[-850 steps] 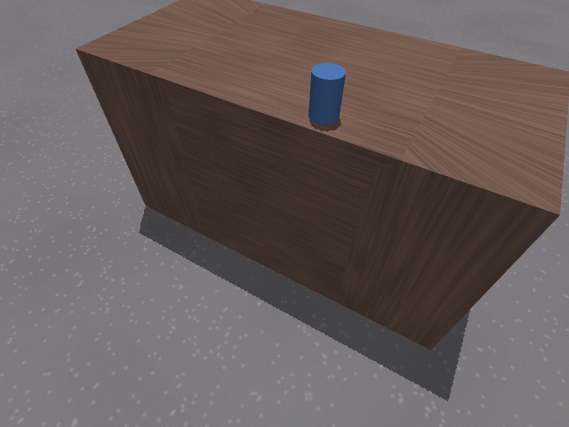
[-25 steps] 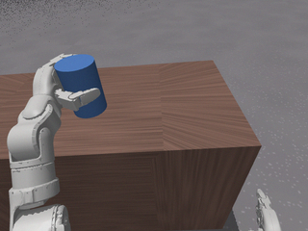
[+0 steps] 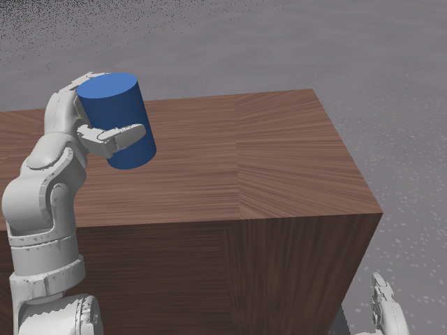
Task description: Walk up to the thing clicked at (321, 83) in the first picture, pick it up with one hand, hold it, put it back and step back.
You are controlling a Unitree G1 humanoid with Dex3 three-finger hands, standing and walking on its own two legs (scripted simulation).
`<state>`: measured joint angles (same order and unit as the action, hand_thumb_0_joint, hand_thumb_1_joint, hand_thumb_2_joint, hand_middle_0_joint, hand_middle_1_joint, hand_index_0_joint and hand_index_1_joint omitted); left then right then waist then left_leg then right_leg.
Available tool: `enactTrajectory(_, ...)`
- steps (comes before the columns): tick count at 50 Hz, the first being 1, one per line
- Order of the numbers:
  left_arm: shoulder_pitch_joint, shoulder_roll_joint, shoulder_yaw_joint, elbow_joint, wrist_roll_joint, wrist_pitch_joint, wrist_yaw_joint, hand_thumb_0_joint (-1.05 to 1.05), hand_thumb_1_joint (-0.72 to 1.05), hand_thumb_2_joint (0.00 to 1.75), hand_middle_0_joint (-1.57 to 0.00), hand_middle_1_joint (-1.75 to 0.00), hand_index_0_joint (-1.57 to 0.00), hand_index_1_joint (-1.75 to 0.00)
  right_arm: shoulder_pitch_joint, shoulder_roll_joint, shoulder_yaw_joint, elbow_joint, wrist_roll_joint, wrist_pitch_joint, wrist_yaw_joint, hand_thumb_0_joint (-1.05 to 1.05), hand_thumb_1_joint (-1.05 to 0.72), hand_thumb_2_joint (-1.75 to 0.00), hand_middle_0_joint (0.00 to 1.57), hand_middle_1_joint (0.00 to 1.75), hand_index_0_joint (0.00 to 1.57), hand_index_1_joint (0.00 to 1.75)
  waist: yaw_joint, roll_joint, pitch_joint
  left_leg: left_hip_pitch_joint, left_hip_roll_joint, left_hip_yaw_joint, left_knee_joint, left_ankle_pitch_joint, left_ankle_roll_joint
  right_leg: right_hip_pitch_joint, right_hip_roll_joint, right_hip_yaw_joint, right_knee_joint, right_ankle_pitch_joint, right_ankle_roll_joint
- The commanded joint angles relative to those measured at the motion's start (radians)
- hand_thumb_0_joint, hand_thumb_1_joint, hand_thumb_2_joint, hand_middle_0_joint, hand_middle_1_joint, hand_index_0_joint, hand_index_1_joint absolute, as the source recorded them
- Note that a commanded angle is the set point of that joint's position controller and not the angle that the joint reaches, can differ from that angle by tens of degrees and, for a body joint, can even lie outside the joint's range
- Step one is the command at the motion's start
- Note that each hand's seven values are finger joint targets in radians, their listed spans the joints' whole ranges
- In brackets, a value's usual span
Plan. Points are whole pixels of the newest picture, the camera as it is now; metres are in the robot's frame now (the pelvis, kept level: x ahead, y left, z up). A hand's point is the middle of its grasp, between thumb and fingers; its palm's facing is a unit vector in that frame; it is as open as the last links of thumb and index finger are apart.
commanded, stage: hold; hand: left
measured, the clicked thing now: (121, 122) +0.33 +0.16 +0.29
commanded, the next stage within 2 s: crouch in 1.90 s
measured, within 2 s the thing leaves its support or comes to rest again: neither
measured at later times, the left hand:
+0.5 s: hand (116, 125) +0.32 +0.17 +0.29, palm faces +0.14 -0.99 +0.00, open 11.2 cm
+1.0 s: hand (117, 121) +0.33 +0.17 +0.29, palm faces +0.16 -0.99 +0.00, open 11.2 cm
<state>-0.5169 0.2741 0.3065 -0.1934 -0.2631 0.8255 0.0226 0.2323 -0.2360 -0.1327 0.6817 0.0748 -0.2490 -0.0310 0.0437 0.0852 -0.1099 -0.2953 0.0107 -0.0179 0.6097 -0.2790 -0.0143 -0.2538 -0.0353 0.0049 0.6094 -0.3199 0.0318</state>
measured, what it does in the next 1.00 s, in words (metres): stands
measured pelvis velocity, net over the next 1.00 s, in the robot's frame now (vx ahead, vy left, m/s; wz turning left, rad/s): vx -0.01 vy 0.00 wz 0.00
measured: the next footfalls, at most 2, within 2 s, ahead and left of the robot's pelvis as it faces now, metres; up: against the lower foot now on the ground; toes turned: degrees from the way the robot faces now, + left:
none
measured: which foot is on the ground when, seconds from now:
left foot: down 0.00-1.00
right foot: down 0.00-1.00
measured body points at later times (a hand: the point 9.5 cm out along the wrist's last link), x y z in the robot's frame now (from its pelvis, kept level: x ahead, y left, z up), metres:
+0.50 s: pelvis -0.01 +0.00 +0.00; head -0.06 -0.03 +0.44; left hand +0.31 +0.22 +0.29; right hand +0.17 -0.26 -0.07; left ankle +0.03 +0.13 -0.73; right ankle +0.01 -0.14 -0.73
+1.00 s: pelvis -0.01 +0.00 +0.00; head -0.06 -0.04 +0.44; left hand +0.31 +0.22 +0.29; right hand +0.16 -0.27 -0.07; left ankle +0.03 +0.13 -0.73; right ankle +0.01 -0.14 -0.73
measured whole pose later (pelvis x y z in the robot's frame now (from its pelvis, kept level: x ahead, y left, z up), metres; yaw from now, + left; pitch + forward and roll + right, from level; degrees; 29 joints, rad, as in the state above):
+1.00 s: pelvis -0.01 +0.00 +0.00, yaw +0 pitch -2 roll +0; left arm -0.52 0.28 0.31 -0.16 -0.25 0.80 0.04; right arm 0.24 -0.24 -0.14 0.69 0.07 -0.26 -0.05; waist 0.03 0.08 -0.10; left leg -0.32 0.02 -0.02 0.63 -0.27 -0.02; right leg -0.28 -0.03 0.01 0.63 -0.32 0.03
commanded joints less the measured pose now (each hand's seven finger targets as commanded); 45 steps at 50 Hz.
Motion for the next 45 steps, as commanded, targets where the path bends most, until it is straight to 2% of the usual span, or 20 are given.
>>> enactTrajectory(1, -0.457, 0.173, 0.057, -0.202, -0.021, -0.067, -0.009, 0.0, -0.04, 1.3, -1.28, -1.48, -1.31, -1.48, -0.141, -0.116, -0.034, -0.171, 0.007, -0.056, 0.002, 0.0, 0.54, -0.05, 0.05, 0.05, 0.05, 0.05, -0.008, -0.09, -0.166, 0.123, -0.027, 0.028, -0.078, 0.143, 0.023, -0.038, 0.035, -0.057, -0.117, 0.146, -0.02)
enactTrajectory(3, -0.48, 0.198, 0.071, -0.245, -0.021, -0.068, -0.008, 0.0, -0.03, 1.3, -1.27, -1.47, -1.3, -1.48, -0.14, -0.109, -0.026, -0.17, 0.01, -0.057, 0.01, 0.0, 0.54, -0.05, 0.05, 0.05, 0.05, 0.05, -0.001, -0.059, -0.165, 0.116, -0.027, 0.027, -0.084, 0.122, 0.019, -0.044, 0.036, -0.057, -0.117, 0.126, -0.024)
enactTrajectory(4, -0.46, 0.187, 0.054, -0.236, -0.015, -0.065, -0.007, 0.0, -0.02, 1.29, -1.26, -1.47, -1.3, -1.47, -0.154, -0.116, -0.032, -0.183, 0.012, -0.056, 0.009, 0.0, 0.54, -0.05, 0.05, 0.05, 0.05, 0.05, -0.001, -0.061, -0.161, 0.117, -0.031, 0.03, -0.084, 0.122, 0.02, -0.049, 0.035, -0.056, -0.12, 0.121, -0.024)
enactTrajectory(8, -0.494, 0.217, 0.091, -0.249, -0.024, -0.077, 0.0, 0.0, -0.04, 1.3, -1.26, -1.47, -1.29, -1.48, -0.142, -0.121, -0.037, -0.177, 0.008, -0.057, 0.006, 0.0, 0.54, -0.05, 0.05, 0.05, 0.05, 0.05, -0.006, -0.104, -0.179, 0.121, -0.03, 0.028, -0.073, 0.124, 0.026, -0.038, 0.034, -0.053, -0.119, 0.129, -0.017)
enactTrajectory(11, -0.491, 0.217, 0.091, -0.243, -0.016, -0.085, 0.009, 0.0, -0.01, 1.3, -1.25, -1.46, -1.28, -1.47, -0.154, -0.124, -0.039, -0.18, 0.005, -0.057, 0.001, 0.0, 0.54, -0.05, 0.05, 0.05, 0.05, 0.05, -0.001, -0.093, -0.189, 0.123, -0.029, 0.028, -0.072, 0.135, 0.023, -0.039, 0.034, -0.053, -0.113, 0.134, -0.019)
enactTrajectory(17, -0.497, 0.184, 0.054, -0.262, -0.014, -0.106, 0.01, 0.0, -0.01, 1.31, -1.28, -1.48, -1.31, -1.48, -0.158, -0.122, -0.036, -0.177, 0.005, -0.064, -0.005, 0.0, 0.54, -0.05, 0.05, 0.05, 0.05, 0.05, -0.006, -0.06, -0.182, 0.123, -0.018, 0.011, -0.086, 0.093, 0.015, -0.051, 0.037, -0.058, -0.106, 0.105, -0.025)
enactTrajectory(22, -0.459, 0.192, 0.068, -0.287, -0.014, -0.107, 0.002, 0.0, 0.0, 1.28, -1.27, -1.45, -1.3, -1.45, -0.166, -0.133, -0.05, -0.171, 0.005, -0.073, -0.004, 0.0, 0.54, -0.05, 0.05, 0.05, 0.05, 0.05, 0.004, -0.042, -0.195, 0.122, -0.013, 0.005, -0.084, 0.093, 0.011, -0.046, 0.041, -0.062, -0.097, 0.101, -0.028)
enactTrajectory(24, -0.472, 0.169, 0.04, -0.301, -0.01, -0.099, -0.003, 0.0, -0.03, 1.28, -1.27, -1.46, -1.3, -1.46, -0.163, -0.117, -0.032, -0.168, 0.004, -0.072, -0.002, 0.0, 0.54, -0.05, 0.05, 0.05, 0.05, 0.05, -0.001, -0.033, -0.205, 0.131, -0.014, 0.005, -0.084, 0.107, 0.01, -0.049, 0.042, -0.062, -0.097, 0.113, -0.029)
enactTrajectory(25, -0.446, 0.188, 0.069, -0.282, -0.017, -0.098, -0.003, 0.0, -0.01, 1.28, -1.27, -1.46, -1.3, -1.46, -0.15, -0.116, -0.035, -0.153, 0.004, -0.071, -0.001, 0.0, 0.54, -0.05, 0.05, 0.05, 0.05, 0.05, 0.004, -0.052, -0.174, 0.115, -0.013, 0.005, -0.082, 0.096, 0.012, -0.048, 0.042, -0.062, -0.1, 0.104, -0.025)
enactTrajectory(27, -0.429, 0.169, 0.058, -0.269, -0.02, -0.09, -0.006, 0.0, -0.02, 1.29, -1.26, -1.46, -1.29, -1.46, -0.166, -0.129, -0.048, -0.161, 0.002, -0.075, -0.005, 0.0, 0.54, -0.05, 0.05, 0.05, 0.05, 0.05, -0.004, -0.066, -0.178, 0.119, -0.015, 0.011, -0.081, 0.105, 0.014, -0.052, 0.044, -0.059, -0.098, 0.109, -0.025)
enactTrajectory(30, -0.458, 0.192, 0.074, -0.254, -0.025, -0.079, -0.003, 0.0, -0.02, 1.32, -1.27, -1.49, -1.31, -1.49, -0.166, -0.13, -0.044, -0.16, 0.002, -0.07, -0.007, 0.0, 0.55, -0.05, 0.05, 0.05, 0.05, 0.05, -0.009, -0.102, -0.153, 0.104, -0.023, 0.023, -0.079, 0.095, 0.021, -0.06, 0.041, -0.054, -0.113, 0.101, -0.019)
enactTrajectory(31, -0.449, 0.164, 0.052, -0.221, -0.026, -0.073, -0.001, 0.0, -0.03, 1.31, -1.26, -1.48, -1.29, -1.48, -0.168, -0.12, -0.037, -0.146, 0.004, -0.069, -0.007, 0.0, 0.55, -0.05, 0.05, 0.05, 0.05, 0.05, -0.01, -0.09, -0.143, 0.099, -0.028, 0.031, -0.075, 0.095, 0.022, -0.067, 0.038, -0.051, -0.114, 0.099, -0.02)
enactTrajectory(32, -0.449, 0.182, 0.074, -0.21, -0.027, -0.074, 0.0, 0.0, -0.02, 1.31, -1.26, -1.48, -1.29, -1.48, -0.155, -0.127, -0.044, -0.158, 0.001, -0.069, -0.012, 0.0, 0.55, -0.05, 0.05, 0.05, 0.05, 0.05, -0.019, -0.124, -0.151, 0.107, -0.027, 0.031, -0.074, 0.093, 0.026, -0.06, 0.035, -0.048, -0.12, 0.103, -0.014)
enactTrajectory(33, -0.452, 0.173, 0.059, -0.218, -0.021, -0.075, 0.006, 0.0, -0.02, 1.32, -1.26, -1.48, -1.29, -1.48, -0.168, -0.115, -0.032, -0.152, 0.004, -0.069, -0.008, 0.0, 0.55, -0.05, 0.05, 0.05, 0.05, 0.05, 0.0, -0.097, -0.136, 0.091, -0.028, 0.03, -0.08, 0.089, 0.021, -0.064, 0.037, -0.053, -0.114, 0.093, -0.02)
enactTrajectory(34, -0.462, 0.18, 0.068, -0.202, -0.023, -0.077, 0.008, 0.0, 0.0, 1.32, -1.26, -1.48, -1.29, -1.48, -0.156, -0.12, -0.039, -0.164, 0.004, -0.068, -0.011, 0.0, 0.55, -0.05, 0.05, 0.05, 0.05, 0.05, -0.016, -0.12, -0.155, 0.104, -0.028, 0.031, -0.073, 0.094, 0.025, -0.06, 0.034, -0.05, -0.117, 0.102, -0.017)
enactTrajectory(35, -0.478, 0.196, 0.076, -0.215, -0.021, -0.083, 0.014, 0.0, -0.02, 1.33, -1.26, -1.49, -1.3, -1.49, -0.156, -0.113, -0.031, -0.153, 0.004, -0.066, -0.01, 0.0, 0.55, -0.05, 0.05, 0.05, 0.05, 0.05, -0.004, -0.112, -0.149, 0.094, -0.029, 0.03, -0.076, 0.091, 0.024, -0.063, 0.035, -0.053, -0.114, 0.097, -0.018)
enactTrajectory(36, -0.487, 0.186, 0.068, -0.208, -0.02, -0.084, 0.016, 0.0, -0.01, 1.32, -1.26, -1.48, -1.29, -1.48, -0.15, -0.115, -0.035, -0.165, 0.006, -0.067, -0.01, 0.0, 0.55, -0.05, 0.05, 0.05, 0.05, 0.05, -0.015, -0.106, -0.161, 0.106, -0.034, 0.037, -0.068, 0.105, 0.027, -0.061, 0.029, -0.046, -0.114, 0.114, -0.017)
enactTrajectory(38, -0.494, 0.208, 0.083, -0.213, -0.016, -0.097, 0.021, 0.0, -0.01, 1.31, -1.25, -1.46, -1.28, -1.47, -0.146, -0.118, -0.04, -0.163, 0.004, -0.067, -0.013, 0.0, 0.55, -0.05, 0.05, 0.05, 0.05, 0.05, -0.009, -0.108, -0.168, 0.105, -0.032, 0.035, -0.068, 0.109, 0.027, -0.053, 0.029, -0.048, -0.111, 0.118, -0.016)
enactTrajectory(44, -0.549, 0.214, 0.063, -0.224, -0.003, -0.121, 0.024, 0.0, 0.01, 1.31, -1.25, -1.46, -1.28, -1.47, -0.161, -0.114, -0.034, -0.182, 0.003, -0.073, -0.018, 0.0, 0.55, -0.05, 0.05, 0.05, 0.05, 0.05, -0.013, -0.057, -0.199, 0.122, -0.03, 0.032, -0.067, 0.109, 0.02, -0.054, 0.031, -0.051, -0.104, 0.117, -0.023)
enactTrajectory(45, -0.536, 0.235, 0.088, -0.225, -0.003, -0.126, 0.02, 0.0, 0.01, 1.31, -1.25, -1.46, -1.28, -1.47, -0.153, -0.121, -0.037, -0.169, 0.001, -0.073, -0.018, 0.0, 0.55, -0.05, 0.05, 0.05, 0.05, 0.05, -0.003, -0.067, -0.206, 0.118, -0.028, 0.027, -0.067, 0.106, 0.019, -0.051, 0.035, -0.056, -0.102, 0.108, -0.023)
